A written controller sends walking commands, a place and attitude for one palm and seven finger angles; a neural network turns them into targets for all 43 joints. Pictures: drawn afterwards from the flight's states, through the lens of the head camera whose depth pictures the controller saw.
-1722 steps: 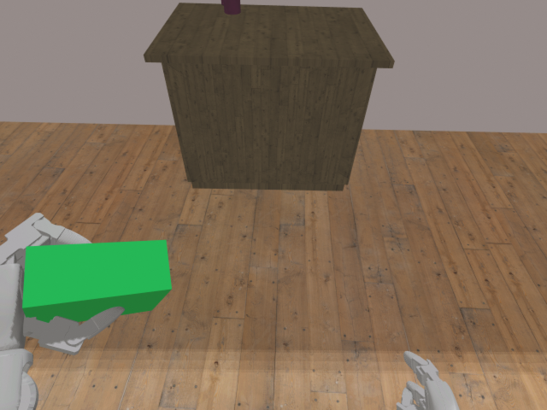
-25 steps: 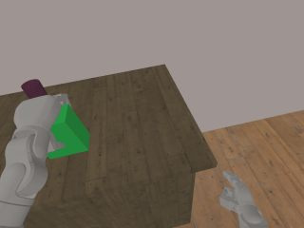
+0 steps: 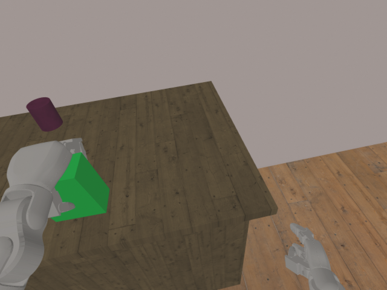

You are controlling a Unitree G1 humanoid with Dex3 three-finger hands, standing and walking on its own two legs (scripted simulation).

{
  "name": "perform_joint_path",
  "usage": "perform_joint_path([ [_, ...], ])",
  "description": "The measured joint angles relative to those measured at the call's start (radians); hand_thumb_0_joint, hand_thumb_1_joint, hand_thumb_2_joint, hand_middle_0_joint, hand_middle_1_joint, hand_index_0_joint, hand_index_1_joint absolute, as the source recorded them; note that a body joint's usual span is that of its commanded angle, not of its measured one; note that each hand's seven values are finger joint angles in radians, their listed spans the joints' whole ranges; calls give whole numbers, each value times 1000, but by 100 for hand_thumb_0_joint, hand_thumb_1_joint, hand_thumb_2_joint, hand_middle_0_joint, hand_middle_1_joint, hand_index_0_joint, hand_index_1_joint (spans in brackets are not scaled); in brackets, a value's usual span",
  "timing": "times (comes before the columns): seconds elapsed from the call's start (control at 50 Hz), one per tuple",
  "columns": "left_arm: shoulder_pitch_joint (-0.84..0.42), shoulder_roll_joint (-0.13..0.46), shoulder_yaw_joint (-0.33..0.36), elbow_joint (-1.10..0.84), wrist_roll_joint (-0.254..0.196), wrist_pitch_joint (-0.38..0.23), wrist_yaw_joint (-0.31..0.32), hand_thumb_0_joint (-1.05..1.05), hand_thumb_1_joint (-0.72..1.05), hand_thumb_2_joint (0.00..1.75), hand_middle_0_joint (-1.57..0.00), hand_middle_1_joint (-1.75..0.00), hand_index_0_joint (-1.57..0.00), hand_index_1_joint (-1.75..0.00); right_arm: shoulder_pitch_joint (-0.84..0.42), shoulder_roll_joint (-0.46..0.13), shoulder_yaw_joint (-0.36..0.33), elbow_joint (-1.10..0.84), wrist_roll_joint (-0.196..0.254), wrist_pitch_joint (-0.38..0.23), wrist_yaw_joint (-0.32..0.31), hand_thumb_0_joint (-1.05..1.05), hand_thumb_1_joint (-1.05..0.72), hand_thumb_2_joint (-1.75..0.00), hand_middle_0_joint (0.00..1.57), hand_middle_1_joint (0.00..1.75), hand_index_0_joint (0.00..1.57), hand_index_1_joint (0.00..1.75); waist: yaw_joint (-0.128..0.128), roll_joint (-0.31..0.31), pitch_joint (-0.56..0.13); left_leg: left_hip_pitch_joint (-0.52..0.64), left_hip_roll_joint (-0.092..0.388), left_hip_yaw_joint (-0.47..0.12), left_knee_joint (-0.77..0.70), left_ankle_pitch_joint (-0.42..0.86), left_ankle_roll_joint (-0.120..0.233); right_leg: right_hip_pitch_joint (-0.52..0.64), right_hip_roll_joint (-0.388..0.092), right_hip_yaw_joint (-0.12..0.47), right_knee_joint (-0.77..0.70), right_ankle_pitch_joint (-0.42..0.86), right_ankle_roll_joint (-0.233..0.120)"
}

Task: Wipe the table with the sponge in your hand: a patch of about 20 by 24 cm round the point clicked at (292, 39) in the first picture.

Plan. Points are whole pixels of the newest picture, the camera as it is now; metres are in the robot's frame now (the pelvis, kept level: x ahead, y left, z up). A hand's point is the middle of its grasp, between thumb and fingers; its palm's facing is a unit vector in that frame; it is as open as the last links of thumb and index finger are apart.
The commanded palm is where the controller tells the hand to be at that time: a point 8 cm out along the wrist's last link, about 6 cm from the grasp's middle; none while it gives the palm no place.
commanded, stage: bring the sponge back beside the body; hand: left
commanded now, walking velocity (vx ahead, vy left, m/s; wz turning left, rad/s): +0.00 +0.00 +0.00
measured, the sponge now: (73, 194) +0.23 +0.29 +0.11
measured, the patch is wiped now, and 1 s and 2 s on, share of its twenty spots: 0.95 0.95 0.95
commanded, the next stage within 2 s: step back with the hand held close in 1.12 s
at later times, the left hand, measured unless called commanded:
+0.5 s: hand (51, 197) +0.20 +0.29 +0.15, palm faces +0.13 -0.06 -0.99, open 9.9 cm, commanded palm +0.16 +0.29 +0.22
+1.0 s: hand (53, 211) +0.18 +0.28 +0.14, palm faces +0.13 -0.07 -0.99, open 9.9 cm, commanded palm +0.14 +0.28 +0.22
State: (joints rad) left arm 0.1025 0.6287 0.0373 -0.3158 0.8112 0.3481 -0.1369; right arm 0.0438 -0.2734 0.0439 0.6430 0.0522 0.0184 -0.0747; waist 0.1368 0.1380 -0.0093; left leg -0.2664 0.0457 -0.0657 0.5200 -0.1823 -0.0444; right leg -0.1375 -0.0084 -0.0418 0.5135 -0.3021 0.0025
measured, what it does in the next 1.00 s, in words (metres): stands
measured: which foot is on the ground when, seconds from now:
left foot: down 0.00-1.00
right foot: down 0.00-1.00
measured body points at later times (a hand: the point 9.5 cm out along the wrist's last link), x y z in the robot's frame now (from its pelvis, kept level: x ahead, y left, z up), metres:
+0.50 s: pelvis -0.01 +0.01 +0.00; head -0.04 -0.03 +0.45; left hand +0.18 +0.29 +0.21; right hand +0.25 -0.17 -0.06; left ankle +0.07 +0.15 -0.73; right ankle -0.01 -0.12 -0.73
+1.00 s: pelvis -0.02 +0.00 +0.00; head -0.06 -0.05 +0.44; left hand +0.16 +0.28 +0.20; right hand +0.23 -0.19 -0.07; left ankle +0.07 +0.15 -0.73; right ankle -0.01 -0.12 -0.73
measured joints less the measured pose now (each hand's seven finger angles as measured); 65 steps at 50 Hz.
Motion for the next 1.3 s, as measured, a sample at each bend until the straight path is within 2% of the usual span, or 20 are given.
perform_joint_path([
  [0.08,19,-2,2,-19,-3,-2,18,0,-49,106,-75,-135,-77,-135,-8,10,4,-2,-1,1,5,2,-91,-90,20,30,20,30,3,-2,-1,4,-1,4,-2,1,1,4,-1,4,-5,4,3],
  [0.24,49,-19,3,-41,1,36,24,0,-49,106,-75,-135,-77,-135,-23,16,12,-7,-2,8,12,2,-91,-90,20,30,20,30,7,-2,-6,3,-7,5,-4,7,7,5,-7,5,-11,11,9],
  [0.48,91,-28,-21,-73,16,16,42,0,-49,106,-75,-135,-77,-135,-28,25,15,-3,-6,6,8,2,-91,-90,20,30,20,30,18,-5,7,13,-6,6,-7,16,8,14,-6,7,-12,20,8],
  [0.6,130,-36,-7,-92,10,23,48,0,-49,106,-75,-135,-77,-135,-21,26,14,-4,-6,4,11,2,-91,-90,20,30,20,30,11,-3,4,13,-2,8,-5,18,7,11,-2,10,-7,22,8],
  [0.8,202,-42,-12,-125,11,-4,65,0,-49,106,-75,-135,-77,-135,3,18,0,-1,-11,-6,7,2,-91,-90,20,30,20,30,9,2,5,17,3,8,6,15,5,12,3,12,8,18,4],
  [1.26,181,-50,-13,-86,8,-12,82,0,-49,106,-75,-135,-77,-135,11,16,-6,4,-13,-24,1,2,-91,-90,20,30,20,30,0,6,2,26,8,11,1,16,0,11,8,17,19,13,-1],
  [1.28,176,-71,33,-83,-165,-49,93,0,-49,106,-75,-135,-77,-135,21,13,-6,-24,-9,-18,0,2,-91,-90,20,30,20,30,-1,8,8,17,6,6,17,-10,8,10,10,16,15,15,-1],
  [1.3,179,-96,90,-76,-355,-112,107,0,-49,106,-75,-135,-77,-135,35,13,1,-55,-14,-28,-1,2,-91,-90,20,30,20,30,-3,3,7,-7,3,1,41,-58,24,-5,12,17,12,19,0],
])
